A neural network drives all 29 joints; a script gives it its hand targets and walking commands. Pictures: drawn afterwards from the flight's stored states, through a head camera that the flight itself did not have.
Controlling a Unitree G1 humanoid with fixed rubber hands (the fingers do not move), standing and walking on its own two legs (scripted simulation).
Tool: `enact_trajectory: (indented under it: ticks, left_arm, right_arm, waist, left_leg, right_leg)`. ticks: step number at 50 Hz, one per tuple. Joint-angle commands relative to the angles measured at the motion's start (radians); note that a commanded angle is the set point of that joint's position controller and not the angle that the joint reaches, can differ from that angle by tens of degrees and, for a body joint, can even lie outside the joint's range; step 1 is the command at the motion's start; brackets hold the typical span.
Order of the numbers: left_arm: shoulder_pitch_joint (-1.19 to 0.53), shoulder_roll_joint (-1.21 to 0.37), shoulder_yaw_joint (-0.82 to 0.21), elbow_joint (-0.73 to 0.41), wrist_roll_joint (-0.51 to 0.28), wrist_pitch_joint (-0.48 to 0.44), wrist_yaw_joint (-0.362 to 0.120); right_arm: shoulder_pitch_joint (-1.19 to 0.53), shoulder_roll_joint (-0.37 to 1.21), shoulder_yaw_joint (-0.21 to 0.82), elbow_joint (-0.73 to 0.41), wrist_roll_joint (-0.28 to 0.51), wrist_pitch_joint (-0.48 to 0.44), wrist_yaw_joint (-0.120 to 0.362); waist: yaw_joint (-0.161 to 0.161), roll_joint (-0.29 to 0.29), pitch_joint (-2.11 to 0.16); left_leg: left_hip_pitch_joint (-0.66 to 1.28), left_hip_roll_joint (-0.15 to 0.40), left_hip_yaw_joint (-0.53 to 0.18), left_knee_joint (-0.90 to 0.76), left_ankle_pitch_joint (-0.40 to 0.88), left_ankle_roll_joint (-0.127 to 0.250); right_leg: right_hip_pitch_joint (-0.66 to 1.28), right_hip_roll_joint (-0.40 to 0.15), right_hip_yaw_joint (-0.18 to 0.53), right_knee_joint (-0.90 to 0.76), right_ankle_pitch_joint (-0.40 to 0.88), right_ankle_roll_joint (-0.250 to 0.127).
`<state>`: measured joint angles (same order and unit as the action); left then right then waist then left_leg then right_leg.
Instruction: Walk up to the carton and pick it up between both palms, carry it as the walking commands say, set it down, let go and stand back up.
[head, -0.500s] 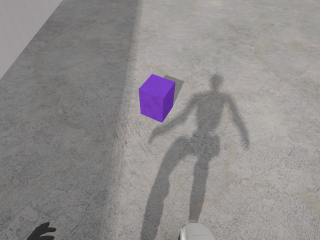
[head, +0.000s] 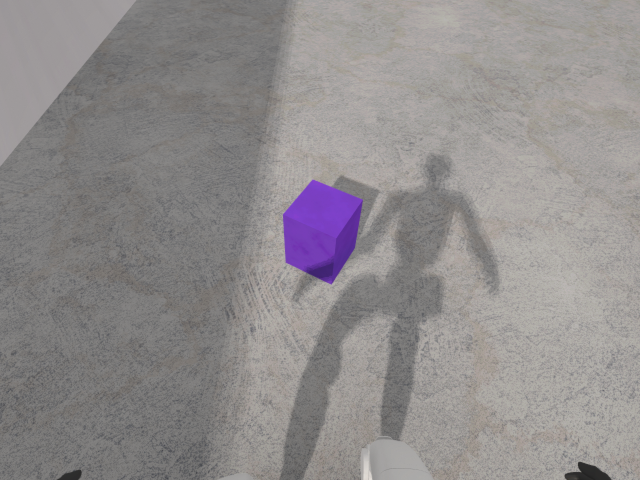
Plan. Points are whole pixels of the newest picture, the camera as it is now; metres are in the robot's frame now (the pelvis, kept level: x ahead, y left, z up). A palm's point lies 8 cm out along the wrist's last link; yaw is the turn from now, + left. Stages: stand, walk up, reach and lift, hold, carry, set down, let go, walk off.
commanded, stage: walk up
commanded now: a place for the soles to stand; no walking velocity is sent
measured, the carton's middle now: (322, 232) +0.97 -0.04 -0.61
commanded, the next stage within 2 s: none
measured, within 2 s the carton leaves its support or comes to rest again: neither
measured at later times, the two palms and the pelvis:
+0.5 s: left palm (70, 418) +0.22 +0.34 -0.11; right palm (555, 371) +0.27 -0.34 -0.08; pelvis +0.17 +0.00 -0.01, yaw +1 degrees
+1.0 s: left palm (103, 319) +0.36 +0.34 -0.10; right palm (506, 276) +0.44 -0.33 -0.10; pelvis +0.33 +0.00 -0.02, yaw +3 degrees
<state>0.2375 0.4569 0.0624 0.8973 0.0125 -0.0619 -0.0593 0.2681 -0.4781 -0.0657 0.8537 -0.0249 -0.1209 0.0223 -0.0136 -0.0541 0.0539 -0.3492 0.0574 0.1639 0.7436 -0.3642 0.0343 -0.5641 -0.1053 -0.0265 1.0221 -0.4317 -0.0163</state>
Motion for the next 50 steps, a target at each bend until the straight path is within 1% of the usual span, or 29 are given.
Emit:
enact_trajectory:
  ticks: [1,3,4,5,6,7,9,11,14,16,18,19,20,21,23,26,31,33,34,35,36,38,40,43,46,47,48,49,50]
  left_arm:
    - [-0.015,0.186,0.062,-0.061,-0.003,-0.028,-0.011]
    - [0.085,0.196,0.078,-0.023,0.005,-0.035,-0.007]
    - [0.167,0.231,0.098,0.004,0.009,-0.043,0.003]
    - [0.267,0.317,0.130,0.016,0.020,-0.051,0.020]
    - [0.240,0.364,0.129,-0.032,0.011,-0.057,0.031]
    - [0.166,0.373,0.129,-0.051,-0.001,-0.052,0.027]
    - [0.094,0.296,0.107,-0.072,-0.017,-0.052,0.034]
    - [0.024,0.273,0.096,-0.096,-0.017,-0.051,0.037]
    - [0.016,0.292,0.090,-0.096,-0.002,-0.050,0.026]
    - [-0.029,0.298,0.086,-0.111,0.002,-0.044,0.018]
    - [-0.068,0.233,0.060,-0.129,0.007,-0.028,0.015]
    - [-0.059,0.156,0.040,-0.137,0.005,-0.019,0.016]
    - [-0.082,0.104,0.029,-0.169,-0.009,-0.017,0.025]
    - [-0.107,0.206,0.050,-0.152,0.006,-0.009,0.033]
    - [-0.054,0.245,0.057,-0.111,0.005,-0.012,0.028]
    - [0.012,0.224,0.057,-0.061,-0.005,-0.023,0.026]
    - [0.041,0.188,0.067,-0.043,-0.002,-0.021,0.001]
    - [0.170,0.214,0.090,0.002,0.009,-0.035,0.012]
    - [0.259,0.282,0.120,0.019,0.017,-0.043,0.027]
    - [0.269,0.355,0.131,-0.017,0.019,-0.055,0.043]
    - [0.185,0.387,0.134,-0.054,0.006,-0.052,0.042]
    - [0.107,0.308,0.111,-0.070,-0.012,-0.051,0.046]
    - [0.056,0.274,0.097,-0.085,-0.016,-0.053,0.051]
    - [0.046,0.288,0.086,-0.087,-0.007,-0.055,0.044]
    - [-0.012,0.274,0.065,-0.098,-0.005,-0.043,0.044]
    - [-0.029,0.245,0.049,-0.100,-0.007,-0.034,0.046]
    - [-0.030,0.197,0.032,-0.105,-0.012,-0.027,0.050]
    - [-0.018,0.133,0.016,-0.118,-0.020,-0.021,0.055]
    - [-0.020,0.134,0.019,-0.129,-0.030,-0.008,0.067]
  right_arm:
    - [0.001,-0.277,-0.069,-0.058,0.002,-0.004,-0.001]
    - [-0.061,-0.242,-0.055,-0.078,0.005,0.005,0.004]
    - [-0.046,-0.198,-0.039,-0.084,0.003,0.010,0.003]
    - [-0.032,-0.121,-0.016,-0.099,0.016,0.009,0.005]
    - [-0.031,-0.110,-0.004,-0.114,0.022,0.008,0.000]
    - [-0.088,-0.209,-0.030,-0.101,0.014,0.017,-0.010]
    - [-0.036,-0.227,-0.039,-0.066,0.014,0.011,-0.005]
    - [0.038,-0.215,-0.040,-0.020,0.020,0.009,0.001]
    - [0.020,-0.195,-0.039,-0.011,0.018,0.011,0.020]
    - [0.058,-0.186,-0.045,0.003,0.015,0.012,0.028]
    - [0.200,-0.219,-0.069,0.063,0.006,0.004,0.022]
    - [0.279,-0.282,-0.094,0.077,-0.005,0.000,0.007]
    - [0.277,-0.370,-0.107,0.033,-0.011,-0.008,-0.009]
    - [0.173,-0.361,-0.102,-0.009,0.011,-0.009,-0.017]
    - [0.105,-0.309,-0.092,-0.023,0.020,-0.008,-0.017]
    - [0.069,-0.286,-0.078,-0.034,0.007,0.000,-0.015]
    - [-0.018,-0.281,-0.066,-0.065,0.005,0.008,-0.006]
    - [-0.055,-0.217,-0.042,-0.080,0.002,0.019,-0.003]
    - [-0.047,-0.150,-0.021,-0.090,0.008,0.024,-0.002]
    - [-0.045,-0.094,0.002,-0.115,0.020,0.022,-0.004]
    - [-0.071,-0.182,-0.019,-0.102,0.009,0.027,-0.015]
    - [-0.047,-0.236,-0.040,-0.073,0.008,0.023,-0.011]
    - [0.018,-0.217,-0.042,-0.033,0.013,0.017,-0.007]
    - [0.010,-0.192,-0.037,-0.028,0.015,0.020,0.010]
    - [0.055,-0.152,-0.037,-0.005,0.019,0.025,0.008]
    - [0.103,-0.158,-0.043,0.020,0.018,0.022,-0.001]
    - [0.155,-0.188,-0.056,0.039,0.011,0.019,-0.014]
    - [0.180,-0.272,-0.073,0.034,-0.003,0.016,-0.030]
    - [0.138,-0.323,-0.069,-0.006,0.002,0.012,-0.039]
  waist:
    - [-0.007,0.236,-0.024]
    - [0.072,0.178,-0.067]
    - [0.119,0.052,-0.111]
    - [0.185,-0.239,-0.141]
    - [0.164,-0.282,-0.111]
    - [0.150,-0.111,-0.070]
    - [0.086,-0.002,-0.036]
    - [0.040,-0.049,-0.022]
    - [0.044,-0.105,0.011]
    - [0.016,-0.151,-0.013]
    - [-0.065,0.001,-0.077]
    - [-0.126,0.247,-0.089]
    - [-0.151,0.439,-0.045]
    - [-0.126,0.207,0.013]
    - [-0.061,0.114,0.005]
    - [-0.034,0.158,-0.024]
    - [0.011,0.233,-0.047]
    - [0.103,0.107,-0.092]
    - [0.165,-0.131,-0.118]
    - [0.178,-0.314,-0.091]
    - [0.152,-0.146,-0.054]
    - [0.095,-0.014,-0.020]
    - [0.049,-0.016,-0.009]
    - [0.051,-0.082,0.010]
    - [0.013,-0.130,-0.034]
    - [-0.018,-0.071,-0.073]
    - [-0.053,0.029,-0.101]
    - [-0.080,0.294,-0.124]
    - [-0.068,0.331,-0.128]
  left_leg:
    - [-0.024,0.249,-0.312,-0.362,-0.076,0.205]
    - [-0.180,0.197,-0.227,-0.224,-0.116,0.148]
    - [-0.270,0.140,-0.168,-0.025,-0.073,0.113]
    - [-0.439,0.022,-0.046,0.351,-0.001,0.046]
    - [-0.598,-0.049,-0.103,0.508,-0.157,0.014]
    - [-0.573,0.020,-0.215,0.534,-0.140,0.013]
    - [-0.522,0.083,-0.224,0.470,-0.060,0.011]
    - [-0.408,0.089,-0.202,0.345,-0.048,-0.006]
    - [-0.234,0.074,-0.144,0.177,-0.059,-0.016]
    - [-0.098,0.042,-0.104,0.062,0.031,-0.012]
    - [0.210,-0.031,-0.078,-0.043,0.038,0.008]
    - [0.337,0.060,-0.299,-0.204,-0.240,0.054]
    - [0.322,0.294,-0.811,-0.498,-0.643,0.156]
    - [0.231,0.385,-0.943,-0.581,-0.692,0.199]
    - [0.237,0.363,-0.786,-0.453,-0.388,0.254]
    - [0.104,0.329,-0.563,-0.367,-0.083,0.253]
    - [-0.086,0.251,-0.342,-0.322,-0.157,0.198]
    - [-0.293,0.162,-0.219,-0.091,-0.200,0.124]
    - [-0.455,0.064,-0.117,0.224,-0.170,0.069]
    - [-0.631,-0.042,-0.079,0.502,-0.190,0.016]
    - [-0.633,-0.005,-0.218,0.546,-0.166,0.010]
    - [-0.569,0.078,-0.229,0.490,-0.086,0.014]
    - [-0.483,0.089,-0.217,0.396,-0.067,-0.003]
    - [-0.309,0.079,-0.159,0.251,-0.069,-0.012]
    - [-0.083,0.020,-0.079,0.079,0.073,-0.010]
    - [0.064,-0.013,-0.065,0.008,0.134,0.002]
    - [0.169,-0.025,-0.107,-0.057,0.155,0.030]
    - [0.227,0.148,-0.422,-0.215,0.165,0.100]
    - [0.223,0.346,-0.766,-0.370,0.115,0.216]
  right_leg:
    - [0.073,-0.005,-0.031,-0.215,0.083,-0.014]
    - [0.354,0.052,-0.085,-0.338,0.171,-0.032]
    - [0.518,0.086,-0.064,-0.383,0.107,-0.043]
    - [0.653,-0.078,0.234,-0.576,-0.173,-0.103]
    - [0.657,-0.327,0.690,-0.791,-0.336,-0.227]
    - [0.594,-0.365,0.710,-0.757,-0.304,-0.289]
    - [0.496,-0.301,0.505,-0.684,-0.151,-0.269]
    - [0.365,-0.271,0.337,-0.655,-0.067,-0.253]
    - [0.182,-0.271,0.240,-0.665,-0.006,-0.256]
    - [0.124,-0.226,0.154,-0.632,-0.075,-0.212]
    - [-0.055,-0.134,0.049,-0.391,-0.200,-0.143]
    - [-0.232,-0.043,-0.048,-0.090,-0.240,-0.096]
    - [-0.408,0.071,-0.064,0.203,-0.170,-0.052]
    - [-0.397,0.028,0.101,0.262,-0.062,-0.037]
    - [-0.333,-0.036,0.097,0.192,-0.006,-0.012]
    - [-0.151,-0.045,0.071,0.064,-0.071,0.002]
    - [0.132,0.009,-0.035,-0.203,0.080,-0.023]
    - [0.454,0.081,-0.065,-0.331,0.123,-0.039]
    - [0.602,-0.001,0.129,-0.485,-0.123,-0.074]
    - [0.627,-0.264,0.605,-0.737,-0.427,-0.180]
    - [0.562,-0.372,0.782,-0.777,-0.412,-0.274]
    - [0.491,-0.311,0.575,-0.663,-0.179,-0.286]
    - [0.402,-0.294,0.411,-0.623,-0.005,-0.272]
    - [0.233,-0.286,0.289,-0.610,0.168,-0.268]
    - [0.153,-0.210,0.104,-0.497,0.399,-0.194]
    - [0.089,-0.171,0.049,-0.379,0.428,-0.157]
    - [0.018,-0.120,-0.005,-0.224,0.369,-0.108]
    - [-0.110,-0.019,-0.085,0.040,0.214,-0.042]
    - [-0.178,0.060,-0.043,0.090,-0.161,-0.007]
